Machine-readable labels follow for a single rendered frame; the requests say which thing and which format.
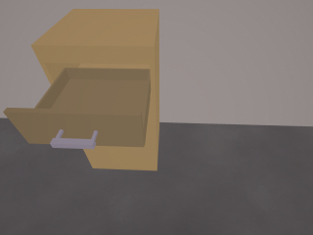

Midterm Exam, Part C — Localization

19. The drawer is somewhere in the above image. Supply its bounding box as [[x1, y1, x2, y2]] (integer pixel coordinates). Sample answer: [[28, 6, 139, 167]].
[[3, 68, 151, 148]]

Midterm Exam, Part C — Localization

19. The cabinet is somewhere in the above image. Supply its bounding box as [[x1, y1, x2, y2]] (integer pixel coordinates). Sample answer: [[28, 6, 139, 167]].
[[31, 9, 159, 171]]

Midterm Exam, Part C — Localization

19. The handle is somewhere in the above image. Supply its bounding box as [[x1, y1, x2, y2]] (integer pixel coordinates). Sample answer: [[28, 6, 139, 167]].
[[50, 129, 98, 150]]

